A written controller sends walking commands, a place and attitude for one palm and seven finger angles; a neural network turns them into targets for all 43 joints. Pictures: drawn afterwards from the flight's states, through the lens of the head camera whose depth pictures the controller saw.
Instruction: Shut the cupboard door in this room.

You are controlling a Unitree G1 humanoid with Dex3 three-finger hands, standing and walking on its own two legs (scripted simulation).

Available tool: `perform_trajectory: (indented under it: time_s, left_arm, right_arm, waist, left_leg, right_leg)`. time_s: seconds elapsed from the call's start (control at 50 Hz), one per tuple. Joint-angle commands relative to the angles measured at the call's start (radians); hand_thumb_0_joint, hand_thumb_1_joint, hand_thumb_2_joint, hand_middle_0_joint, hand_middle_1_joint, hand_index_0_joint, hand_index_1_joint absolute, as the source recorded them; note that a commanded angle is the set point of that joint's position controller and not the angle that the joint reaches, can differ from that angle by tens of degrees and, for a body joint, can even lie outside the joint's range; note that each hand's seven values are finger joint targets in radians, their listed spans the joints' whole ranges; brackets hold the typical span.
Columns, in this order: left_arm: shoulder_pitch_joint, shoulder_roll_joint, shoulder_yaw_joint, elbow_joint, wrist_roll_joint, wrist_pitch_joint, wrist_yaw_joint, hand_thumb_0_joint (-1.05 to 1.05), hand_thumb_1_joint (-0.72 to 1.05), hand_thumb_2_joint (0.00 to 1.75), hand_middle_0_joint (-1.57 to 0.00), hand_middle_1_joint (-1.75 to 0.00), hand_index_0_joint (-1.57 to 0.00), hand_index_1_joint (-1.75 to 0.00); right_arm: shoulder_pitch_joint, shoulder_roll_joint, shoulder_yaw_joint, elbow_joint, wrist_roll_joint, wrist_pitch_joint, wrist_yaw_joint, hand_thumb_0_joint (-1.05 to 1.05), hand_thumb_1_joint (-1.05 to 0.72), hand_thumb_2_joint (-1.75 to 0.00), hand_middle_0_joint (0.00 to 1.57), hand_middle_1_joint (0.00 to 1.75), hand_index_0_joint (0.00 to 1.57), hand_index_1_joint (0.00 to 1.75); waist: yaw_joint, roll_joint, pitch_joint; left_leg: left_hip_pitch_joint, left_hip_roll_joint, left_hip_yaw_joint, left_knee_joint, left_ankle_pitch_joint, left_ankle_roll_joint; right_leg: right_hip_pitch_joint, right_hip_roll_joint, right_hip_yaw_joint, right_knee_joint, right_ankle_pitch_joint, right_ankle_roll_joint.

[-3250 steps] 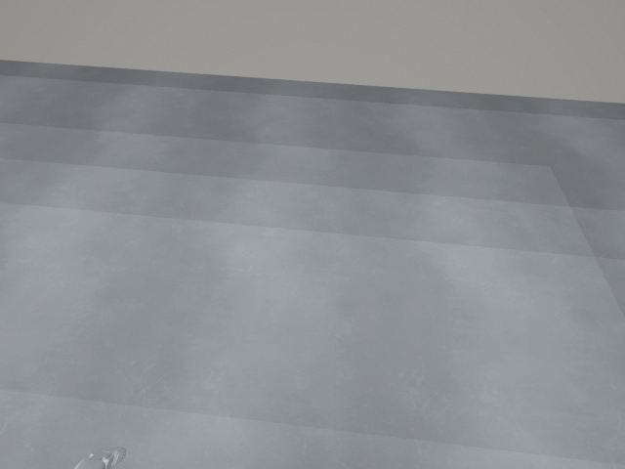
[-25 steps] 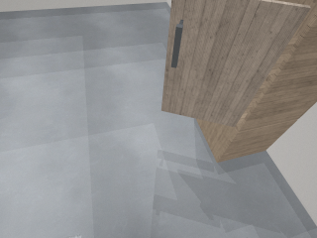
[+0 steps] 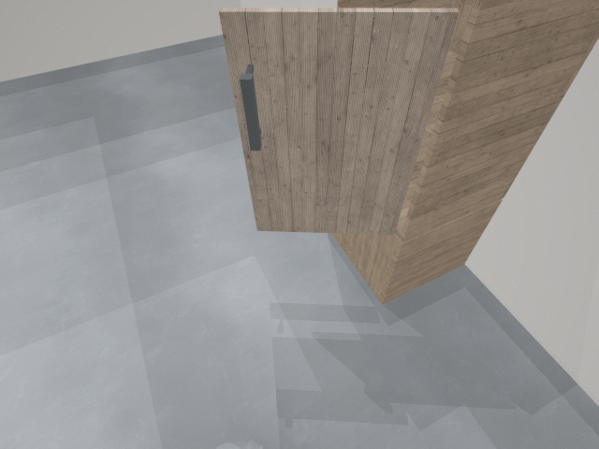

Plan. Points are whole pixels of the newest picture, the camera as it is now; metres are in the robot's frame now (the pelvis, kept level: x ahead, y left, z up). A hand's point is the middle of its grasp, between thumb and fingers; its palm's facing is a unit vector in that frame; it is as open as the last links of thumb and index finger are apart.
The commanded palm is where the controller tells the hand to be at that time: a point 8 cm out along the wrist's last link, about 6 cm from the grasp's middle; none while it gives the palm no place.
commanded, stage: take the last steps up to it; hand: left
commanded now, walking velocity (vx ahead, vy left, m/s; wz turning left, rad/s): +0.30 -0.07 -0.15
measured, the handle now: (253, 109) +0.70 +0.12 +0.07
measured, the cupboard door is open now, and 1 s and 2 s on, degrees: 61 61 61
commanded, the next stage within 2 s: come to a stop and stand still in 0.58 s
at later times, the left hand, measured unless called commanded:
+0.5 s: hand (222, 388) +0.24 +0.15 -0.17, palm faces -0.14 -0.97 -0.19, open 7.4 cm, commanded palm none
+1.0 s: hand (248, 371) +0.28 +0.11 -0.19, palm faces -0.04 -0.98 -0.18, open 7.3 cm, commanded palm none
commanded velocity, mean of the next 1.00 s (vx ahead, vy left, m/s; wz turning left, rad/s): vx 0.06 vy -0.02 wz -0.03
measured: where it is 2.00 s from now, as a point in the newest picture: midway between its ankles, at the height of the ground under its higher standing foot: outside the picture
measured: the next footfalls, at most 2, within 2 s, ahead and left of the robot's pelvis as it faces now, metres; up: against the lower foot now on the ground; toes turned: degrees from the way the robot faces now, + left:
left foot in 0.16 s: +0.10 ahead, +0.13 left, +0.00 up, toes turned +5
right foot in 0.52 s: +0.23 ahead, -0.16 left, +0.00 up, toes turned -11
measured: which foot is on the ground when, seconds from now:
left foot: up 0.00-0.14, down 0.16-0.52, up 0.54-0.82, down 0.84-1.00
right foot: down 0.00-0.16, up 0.18-0.50, down 0.52-0.92, up 0.94-1.00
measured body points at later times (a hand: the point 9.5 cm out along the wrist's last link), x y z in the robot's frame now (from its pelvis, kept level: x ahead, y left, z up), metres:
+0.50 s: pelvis +0.13 -0.03 +0.00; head +0.16 -0.04 +0.44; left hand +0.25 +0.20 -0.15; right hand +0.03 -0.24 -0.16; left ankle +0.06 +0.12 -0.74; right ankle +0.18 -0.16 -0.73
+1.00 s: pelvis +0.24 -0.06 -0.01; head +0.29 -0.05 +0.44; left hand +0.28 +0.16 -0.17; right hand +0.34 -0.30 -0.15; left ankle +0.30 +0.03 -0.74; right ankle +0.18 -0.17 -0.71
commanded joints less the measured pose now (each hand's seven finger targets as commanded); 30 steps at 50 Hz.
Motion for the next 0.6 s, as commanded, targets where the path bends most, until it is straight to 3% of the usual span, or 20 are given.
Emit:
perform_trajectory:
  time_s: [0.0,0.06,0.08,0.1,0.12,0.14,0.16,0.18,0.2,0.24,0.28,0.32,0.38,0.44,0.46,0.48,0.5,0.52,0.54,0.58]
  left_arm:
    - [0.007,0.196,0.053,-0.038,0.000,-0.035,0.014,0.00,0.90,0.90,-0.20,-0.30,-0.20,-0.30]
    - [0.014,0.198,0.058,-0.014,-0.006,-0.035,0.007,0.00,0.90,0.90,-0.20,-0.30,-0.20,-0.30]
    - [0.010,0.187,0.057,-0.006,-0.009,-0.033,0.005,0.00,0.90,0.90,-0.20,-0.30,-0.20,-0.30]
    - [0.012,0.159,0.050,-0.009,-0.015,-0.030,0.001,0.00,0.90,0.90,-0.20,-0.30,-0.20,-0.30]
    - [0.037,0.091,0.038,-0.021,-0.021,-0.028,-0.007,0.00,0.90,0.90,-0.20,-0.30,-0.20,-0.30]
    - [0.003,0.080,0.029,-0.055,-0.018,-0.032,-0.012,0.00,0.90,0.90,-0.20,-0.30,-0.20,-0.30]
    - [-0.065,0.114,0.035,-0.068,0.000,-0.026,-0.014,0.00,0.90,0.90,-0.20,-0.30,-0.20,-0.30]
    - [-0.084,0.123,0.037,-0.064,0.002,-0.030,-0.020,0.00,0.90,0.90,-0.20,-0.30,-0.20,-0.30]
    - [-0.080,0.112,0.042,-0.048,0.003,-0.031,-0.026,0.00,0.90,0.90,-0.20,-0.30,-0.20,-0.30]
    - [-0.050,0.086,0.040,-0.028,0.000,-0.023,-0.034,0.00,0.90,0.90,-0.20,-0.30,-0.20,-0.30]
    - [-0.059,0.061,0.029,-0.019,-0.005,-0.021,-0.035,0.00,0.90,0.90,-0.20,-0.30,-0.20,-0.30]
    - [-0.057,0.042,0.021,-0.012,-0.008,-0.018,-0.033,0.00,0.90,0.90,-0.20,-0.30,-0.20,-0.30]
    - [-0.081,0.049,0.021,-0.015,-0.007,-0.021,-0.029,0.00,0.90,0.90,-0.20,-0.30,-0.20,-0.30]
    - [-0.021,0.062,0.030,0.011,-0.005,-0.026,-0.026,0.00,0.90,0.90,-0.20,-0.30,-0.20,-0.30]
    - [0.044,0.085,0.038,0.033,-0.004,-0.032,-0.022,0.00,0.90,0.90,-0.20,-0.30,-0.20,-0.30]
    - [0.132,0.140,0.048,0.061,-0.002,-0.042,-0.013,0.00,0.90,0.90,-0.20,-0.30,-0.20,-0.30]
    - [0.257,0.229,0.070,0.100,0.001,-0.057,0.001,0.00,0.90,0.90,-0.20,-0.30,-0.20,-0.30]
    - [0.289,0.265,0.073,0.109,-0.013,-0.056,0.010,0.00,0.90,0.90,-0.20,-0.30,-0.20,-0.30]
    - [0.227,0.230,0.064,0.100,-0.013,-0.059,0.016,0.00,0.90,0.90,-0.20,-0.30,-0.20,-0.30]
    - [0.099,0.138,0.042,0.071,-0.016,-0.056,0.026,0.00,0.90,0.90,-0.20,-0.30,-0.20,-0.30]
  right_arm:
    - [-0.058,-0.047,-0.019,-0.106,-0.005,-0.049,0.011,0.00,-0.90,-0.90,0.20,0.30,0.20,0.30]
    - [0.002,-0.038,-0.013,-0.088,-0.005,-0.071,0.005,0.00,-0.90,-0.90,0.20,0.30,0.20,0.30]
    - [0.054,-0.042,-0.012,-0.069,-0.005,-0.080,0.000,0.00,-0.90,-0.90,0.20,0.30,0.20,0.30]
    - [0.130,-0.074,-0.015,-0.040,-0.008,-0.092,-0.007,0.00,-0.90,-0.90,0.20,0.30,0.20,0.30]
    - [0.216,-0.158,-0.034,-0.016,-0.022,-0.101,-0.016,0.00,-0.90,-0.90,0.20,0.30,0.20,0.30]
    - [0.308,-0.241,-0.047,-0.008,-0.030,-0.098,-0.029,0.00,-0.90,-0.90,0.20,0.30,0.20,0.30]
    - [0.300,-0.234,-0.046,0.000,-0.027,-0.096,-0.035,0.00,-0.90,-0.90,0.20,0.30,0.20,0.30]
    - [0.253,-0.200,-0.034,-0.015,-0.020,-0.100,-0.036,0.00,-0.90,-0.90,0.20,0.30,0.20,0.30]
    - [0.196,-0.158,-0.024,-0.028,-0.020,-0.103,-0.035,0.00,-0.90,-0.90,0.20,0.30,0.20,0.30]
    - [0.150,-0.120,-0.010,-0.027,-0.018,-0.115,-0.037,0.00,-0.90,-0.90,0.20,0.30,0.20,0.30]
    - [0.163,-0.102,-0.006,-0.009,-0.016,-0.119,-0.035,0.00,-0.90,-0.90,0.20,0.30,0.20,0.30]
    - [0.156,-0.103,-0.010,0.004,-0.015,-0.113,-0.029,0.00,-0.90,-0.90,0.20,0.30,0.20,0.30]
    - [0.158,-0.097,-0.017,0.021,-0.014,-0.101,-0.022,0.00,-0.90,-0.90,0.20,0.30,0.20,0.30]
    - [0.132,-0.106,-0.024,0.029,-0.012,-0.088,-0.019,0.00,-0.90,-0.90,0.20,0.30,0.20,0.30]
    - [0.126,-0.093,-0.022,0.036,-0.008,-0.085,-0.016,0.00,-0.90,-0.90,0.20,0.30,0.20,0.30]
    - [0.125,-0.058,-0.015,0.036,0.001,-0.086,-0.009,0.00,-0.90,-0.90,0.20,0.30,0.20,0.30]
    - [0.126,0.009,0.001,0.013,0.012,-0.092,-0.002,0.00,-0.90,-0.90,0.20,0.30,0.20,0.30]
    - [0.083,-0.006,0.000,-0.017,0.014,-0.085,-0.006,0.00,-0.90,-0.90,0.20,0.30,0.20,0.30]
    - [0.047,-0.014,-0.010,-0.011,0.011,-0.082,-0.010,0.00,-0.90,-0.90,0.20,0.30,0.20,0.30]
    - [0.053,-0.003,-0.013,0.013,0.007,-0.081,-0.012,0.00,-0.90,-0.90,0.20,0.30,0.20,0.30]
  waist:
    - [0.017,-0.193,0.045]
    - [-0.001,-0.180,0.020]
    - [-0.027,-0.143,0.007]
    - [-0.054,-0.036,-0.025]
    - [-0.079,0.202,-0.046]
    - [-0.111,0.279,-0.055]
    - [-0.111,0.197,-0.016]
    - [-0.083,0.155,0.015]
    - [-0.057,0.135,0.051]
    - [-0.020,0.109,0.049]
    - [-0.019,0.098,0.041]
    - [-0.011,0.114,0.037]
    - [-0.015,0.113,0.059]
    - [0.023,0.099,0.033]
    - [0.055,0.053,0.012]
    - [0.099,-0.074,-0.007]
    - [0.142,-0.299,-0.070]
    - [0.147,-0.322,-0.090]
    - [0.124,-0.347,-0.058]
    - [0.056,-0.203,-0.025]
  left_leg:
    - [-0.020,0.018,-0.005,-0.160,0.050,-0.005]
    - [0.137,-0.015,0.032,-0.380,0.124,0.002]
    - [0.255,-0.025,0.042,-0.474,0.176,0.003]
    - [0.398,-0.003,0.004,-0.558,0.163,0.009]
    - [0.524,0.196,-0.277,-0.668,0.017,0.077]
    - [0.555,0.406,-0.562,-0.798,-0.099,0.180]
    - [0.474,0.431,-0.583,-0.832,-0.129,0.205]
    - [0.414,0.404,-0.535,-0.827,-0.076,0.208]
    - [0.349,0.365,-0.430,-0.838,-0.011,0.190]
    - [0.351,0.301,-0.250,-0.819,0.194,0.168]
    - [0.346,0.253,-0.133,-0.800,0.349,0.159]
    - [0.314,0.230,-0.053,-0.796,0.353,0.156]
    - [0.280,0.226,-0.052,-0.785,0.274,0.162]
    - [0.234,0.206,-0.023,-0.705,0.192,0.136]
    - [0.208,0.171,0.004,-0.624,0.195,0.108]
    - [0.087,0.109,0.058,-0.454,0.192,0.080]
    - [-0.098,-0.015,0.132,-0.201,-0.002,0.039]
    - [-0.134,-0.026,0.043,0.023,-0.231,0.046]
    - [-0.166,0.001,-0.045,0.132,-0.153,0.054]
    - [-0.135,0.049,-0.075,0.133,-0.016,0.044]
  right_leg:
    - [-0.054,-0.226,0.223,-0.267,-0.103,-0.179]
    - [-0.064,-0.195,0.206,-0.203,-0.105,-0.157]
    - [-0.122,-0.171,0.191,-0.148,-0.133,-0.135]
    - [-0.202,-0.123,0.156,-0.034,-0.148,-0.106]
    - [-0.364,-0.009,0.066,0.211,-0.172,-0.051]
    - [-0.489,0.048,-0.020,0.459,-0.290,-0.018]
    - [-0.530,-0.003,0.054,0.623,-0.255,-0.023]
    - [-0.545,-0.045,0.063,0.704,-0.177,-0.019]
    - [-0.524,-0.071,0.068,0.714,-0.115,-0.009]
    - [-0.480,-0.081,0.048,0.635,-0.050,0.009]
    - [-0.401,-0.075,0.008,0.493,-0.020,0.014]
    - [-0.324,-0.069,-0.031,0.364,0.022,0.018]
    - [-0.247,-0.047,-0.073,0.240,0.042,0.015]
    - [-0.081,-0.011,-0.114,0.116,0.107,0.013]
    - [0.022,-0.004,-0.106,0.052,0.111,0.005]
    - [0.187,-0.065,-0.002,-0.020,0.050,-0.029]
    - [0.338,-0.287,0.306,-0.139,-0.018,-0.123]
    - [0.288,-0.402,0.459,-0.256,-0.039,-0.198]
    - [0.212,-0.372,0.451,-0.269,0.012,-0.194]
    - [0.137,-0.315,0.249,-0.228,0.201,-0.184]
